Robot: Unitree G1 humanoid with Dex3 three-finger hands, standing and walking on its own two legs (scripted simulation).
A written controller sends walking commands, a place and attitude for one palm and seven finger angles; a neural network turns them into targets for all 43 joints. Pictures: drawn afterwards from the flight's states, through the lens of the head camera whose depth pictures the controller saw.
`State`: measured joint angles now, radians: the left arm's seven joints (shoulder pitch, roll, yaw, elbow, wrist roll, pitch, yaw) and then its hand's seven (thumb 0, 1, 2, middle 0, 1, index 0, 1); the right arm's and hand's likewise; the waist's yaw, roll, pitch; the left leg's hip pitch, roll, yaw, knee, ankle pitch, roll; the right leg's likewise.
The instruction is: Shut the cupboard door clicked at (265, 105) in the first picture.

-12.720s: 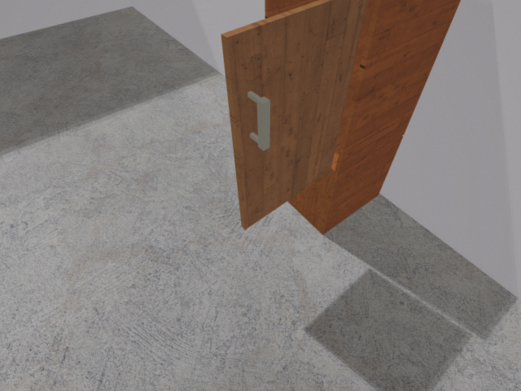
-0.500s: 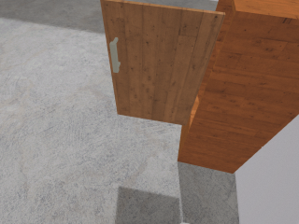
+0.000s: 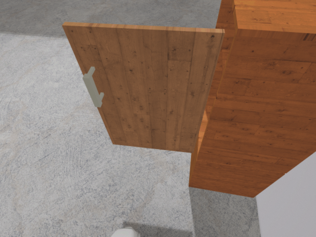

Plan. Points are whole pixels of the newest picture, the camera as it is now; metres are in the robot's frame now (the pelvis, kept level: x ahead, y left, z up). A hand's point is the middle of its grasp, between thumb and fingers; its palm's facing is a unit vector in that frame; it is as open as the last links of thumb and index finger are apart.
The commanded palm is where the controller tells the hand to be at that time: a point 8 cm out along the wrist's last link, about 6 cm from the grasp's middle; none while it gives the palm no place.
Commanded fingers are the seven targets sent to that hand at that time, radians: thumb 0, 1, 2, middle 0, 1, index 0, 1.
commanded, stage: come to a stop and stand still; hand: left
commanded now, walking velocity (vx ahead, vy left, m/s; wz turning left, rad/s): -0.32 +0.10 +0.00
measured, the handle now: (95, 87) +0.52 +0.22 +0.06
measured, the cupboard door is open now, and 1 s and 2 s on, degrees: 92 92 92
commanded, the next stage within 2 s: look again from close up in 0.96 s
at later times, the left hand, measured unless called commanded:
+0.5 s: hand out of the picture +0.08 +0.21 -0.18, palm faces +0.02 -0.96 -0.26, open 7.4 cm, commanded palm none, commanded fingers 0.00 0.90 0.90 -0.20 -0.30 -0.20 -0.30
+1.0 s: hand out of the picture +0.06 +0.16 -0.17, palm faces -0.07 -0.98 -0.21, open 7.3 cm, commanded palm none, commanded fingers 0.00 0.90 0.90 -0.20 -0.30 -0.20 -0.30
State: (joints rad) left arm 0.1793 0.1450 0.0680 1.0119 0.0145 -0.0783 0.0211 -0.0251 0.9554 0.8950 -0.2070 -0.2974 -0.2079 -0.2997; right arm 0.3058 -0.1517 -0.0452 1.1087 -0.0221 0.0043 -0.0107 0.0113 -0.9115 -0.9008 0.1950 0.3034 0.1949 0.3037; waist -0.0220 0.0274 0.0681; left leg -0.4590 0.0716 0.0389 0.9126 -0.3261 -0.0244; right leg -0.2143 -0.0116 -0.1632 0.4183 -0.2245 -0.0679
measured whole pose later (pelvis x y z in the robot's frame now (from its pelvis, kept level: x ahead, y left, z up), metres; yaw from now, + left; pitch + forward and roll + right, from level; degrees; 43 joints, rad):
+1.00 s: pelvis +0.02 -0.02 -0.01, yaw -4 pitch +0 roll +0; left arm 0.30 0.18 -0.01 0.99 0.02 -0.01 0.03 0.00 0.91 0.90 -0.21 -0.30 -0.21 -0.30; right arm 0.29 -0.17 0.01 1.04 -0.02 0.01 -0.01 0.01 -0.92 -0.90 0.20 0.30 0.20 0.30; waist -0.01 0.00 0.00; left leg -0.27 0.01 0.09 0.48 -0.21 0.03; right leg -0.16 0.03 -0.04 0.47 -0.30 -0.04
